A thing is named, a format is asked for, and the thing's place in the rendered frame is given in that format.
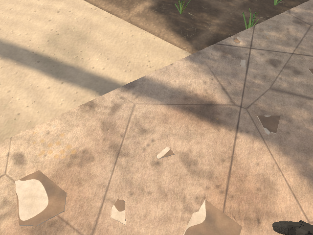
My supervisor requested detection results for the right robot hand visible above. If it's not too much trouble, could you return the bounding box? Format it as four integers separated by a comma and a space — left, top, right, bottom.
272, 220, 313, 235

